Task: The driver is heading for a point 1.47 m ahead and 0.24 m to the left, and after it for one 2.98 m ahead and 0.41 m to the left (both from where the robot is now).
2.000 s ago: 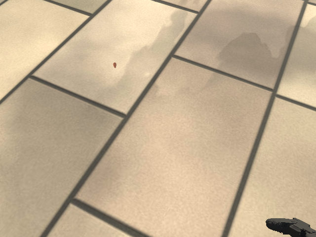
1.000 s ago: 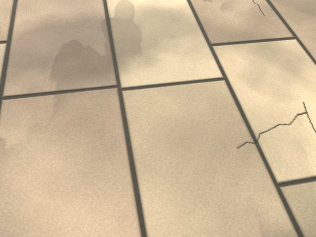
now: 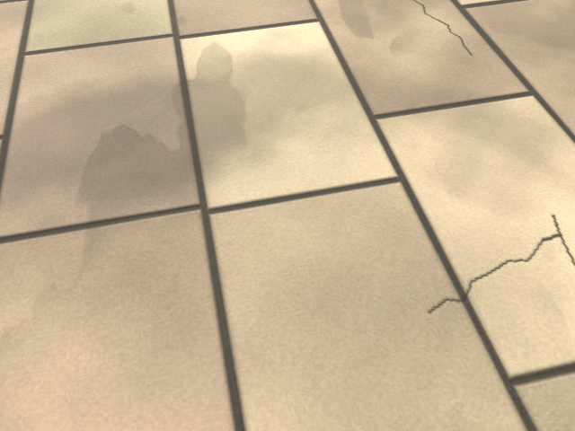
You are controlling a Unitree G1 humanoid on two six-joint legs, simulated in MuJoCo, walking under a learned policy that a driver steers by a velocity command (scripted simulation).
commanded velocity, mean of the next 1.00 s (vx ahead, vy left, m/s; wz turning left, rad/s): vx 0.45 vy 0.00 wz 0.43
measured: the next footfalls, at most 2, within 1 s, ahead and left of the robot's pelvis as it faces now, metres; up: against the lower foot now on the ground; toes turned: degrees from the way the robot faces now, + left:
left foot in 0.30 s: +0.30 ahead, +0.16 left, +0.00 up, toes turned +12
right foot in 0.82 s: +0.63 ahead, +0.08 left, +0.00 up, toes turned +27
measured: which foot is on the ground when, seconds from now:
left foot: up 0.00-0.28, down 0.30-0.84, up 0.86-1.00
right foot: down 0.00-0.28, up 0.30-0.80, down 0.82-1.00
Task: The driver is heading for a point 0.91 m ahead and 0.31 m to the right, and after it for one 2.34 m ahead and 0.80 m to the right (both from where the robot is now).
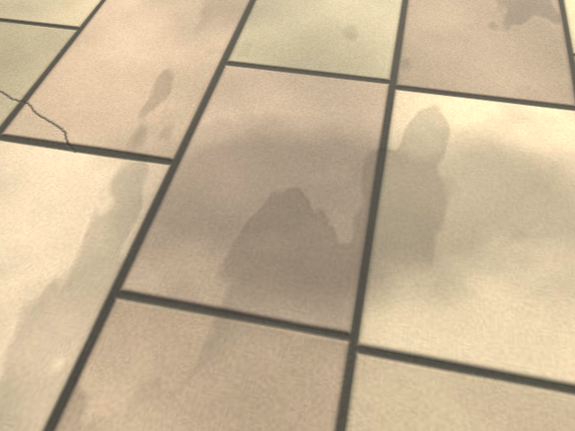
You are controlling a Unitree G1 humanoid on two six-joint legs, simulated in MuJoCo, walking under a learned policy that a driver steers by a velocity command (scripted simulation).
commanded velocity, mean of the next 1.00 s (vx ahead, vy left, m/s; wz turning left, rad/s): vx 0.23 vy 0.00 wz -0.48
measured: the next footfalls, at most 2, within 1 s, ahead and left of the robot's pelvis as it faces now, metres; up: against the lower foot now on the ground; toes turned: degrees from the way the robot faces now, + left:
left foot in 0.24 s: +0.22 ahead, +0.12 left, +0.00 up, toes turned -12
right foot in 0.68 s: +0.10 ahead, -0.11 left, +0.00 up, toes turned -25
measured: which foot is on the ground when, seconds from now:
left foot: up 0.00-0.22, down 0.24-0.68, up 0.70-1.00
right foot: down 0.00-0.24, up 0.26-0.66, down 0.68-1.00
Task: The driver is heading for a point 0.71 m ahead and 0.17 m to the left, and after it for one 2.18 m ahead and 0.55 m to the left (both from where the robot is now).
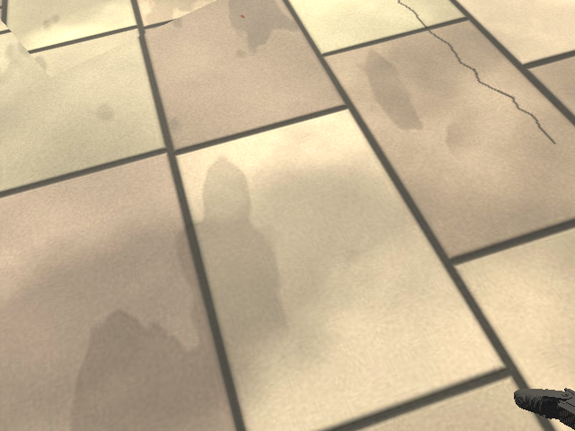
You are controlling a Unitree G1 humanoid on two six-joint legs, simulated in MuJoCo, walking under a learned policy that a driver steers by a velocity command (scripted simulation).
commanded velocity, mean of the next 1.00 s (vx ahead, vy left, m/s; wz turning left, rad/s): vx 0.49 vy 0.00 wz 0.13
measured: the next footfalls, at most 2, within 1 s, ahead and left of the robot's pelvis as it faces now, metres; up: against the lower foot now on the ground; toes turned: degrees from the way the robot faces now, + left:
left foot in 0.12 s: +0.24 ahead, +0.14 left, +0.00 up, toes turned -6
right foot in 0.58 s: +0.47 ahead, -0.15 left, +0.00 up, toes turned +0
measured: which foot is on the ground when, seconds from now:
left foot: up 0.00-0.10, down 0.12-0.58, up 0.60-1.00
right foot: down 0.00-0.14, up 0.16-0.56, down 0.58-1.00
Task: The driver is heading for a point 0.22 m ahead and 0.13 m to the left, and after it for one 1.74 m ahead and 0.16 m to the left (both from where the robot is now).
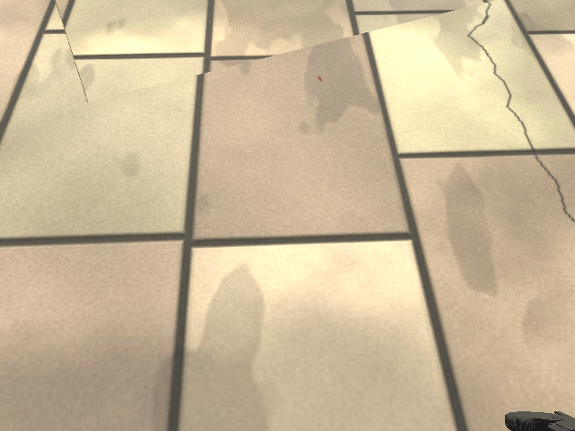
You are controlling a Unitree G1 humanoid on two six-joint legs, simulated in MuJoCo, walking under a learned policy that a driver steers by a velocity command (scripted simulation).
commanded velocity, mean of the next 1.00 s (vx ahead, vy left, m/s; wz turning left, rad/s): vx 0.13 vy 0.00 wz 0.40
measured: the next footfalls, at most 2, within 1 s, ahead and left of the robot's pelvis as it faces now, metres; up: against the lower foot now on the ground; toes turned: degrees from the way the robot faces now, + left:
left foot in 0.08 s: +0.22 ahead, +0.12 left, +0.00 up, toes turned +5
right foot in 0.58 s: +0.36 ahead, -0.05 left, +0.00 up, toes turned +25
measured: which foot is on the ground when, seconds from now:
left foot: up 0.00-0.06, down 0.08-0.60, up 0.62-0.88, down 0.90-1.00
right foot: down 0.00-0.06, up 0.08-0.56, down 0.58-1.00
